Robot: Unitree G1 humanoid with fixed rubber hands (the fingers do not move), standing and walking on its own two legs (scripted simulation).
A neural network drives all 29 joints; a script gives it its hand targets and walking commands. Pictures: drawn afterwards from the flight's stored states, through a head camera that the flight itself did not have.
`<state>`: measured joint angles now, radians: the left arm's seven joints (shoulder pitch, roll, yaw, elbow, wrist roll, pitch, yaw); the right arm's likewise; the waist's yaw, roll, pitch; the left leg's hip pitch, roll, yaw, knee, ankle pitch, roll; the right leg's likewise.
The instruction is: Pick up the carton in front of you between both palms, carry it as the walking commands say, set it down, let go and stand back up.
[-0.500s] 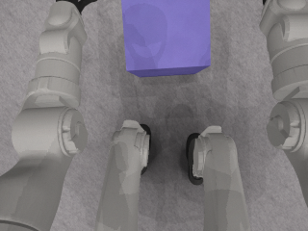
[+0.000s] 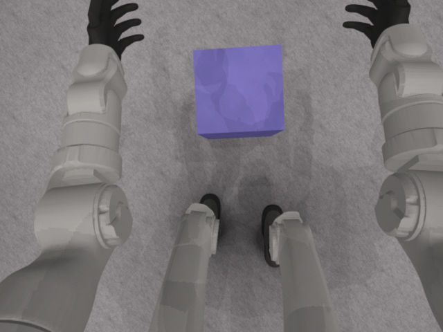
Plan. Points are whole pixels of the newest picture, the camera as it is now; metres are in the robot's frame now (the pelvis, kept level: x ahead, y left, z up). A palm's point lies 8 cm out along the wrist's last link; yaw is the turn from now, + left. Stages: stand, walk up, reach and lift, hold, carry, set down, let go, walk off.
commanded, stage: set down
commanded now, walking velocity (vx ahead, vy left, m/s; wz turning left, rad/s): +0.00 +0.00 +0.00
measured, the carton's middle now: (238, 100) +0.52 +0.03 -0.48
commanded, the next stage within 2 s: let go in 0.04 s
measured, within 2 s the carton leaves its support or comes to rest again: neither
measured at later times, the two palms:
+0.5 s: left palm (42, 110) +0.41 +0.25 +0.01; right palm out of the picture +0.44 -0.19 +0.00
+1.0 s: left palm out of the picture +0.25 +0.23 +0.10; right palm out of the picture +0.28 -0.23 +0.10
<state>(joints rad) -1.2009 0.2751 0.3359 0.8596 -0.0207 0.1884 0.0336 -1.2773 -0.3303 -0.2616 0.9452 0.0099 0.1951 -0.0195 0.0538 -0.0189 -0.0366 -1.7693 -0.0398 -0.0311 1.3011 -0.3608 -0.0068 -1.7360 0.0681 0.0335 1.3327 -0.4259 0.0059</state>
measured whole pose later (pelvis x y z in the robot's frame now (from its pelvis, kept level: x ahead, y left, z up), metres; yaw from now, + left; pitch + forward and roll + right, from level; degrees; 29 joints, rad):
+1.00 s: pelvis +0.09 -0.01 +0.17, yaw +1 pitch +4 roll +0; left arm 0.22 0.21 0.05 0.44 -0.01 0.03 -0.07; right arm 0.18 -0.20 -0.06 0.47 -0.01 0.02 0.05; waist 0.01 0.00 0.03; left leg -0.28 -0.03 -0.06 0.44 -0.23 0.00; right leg -0.25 0.04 0.05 0.45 -0.28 -0.02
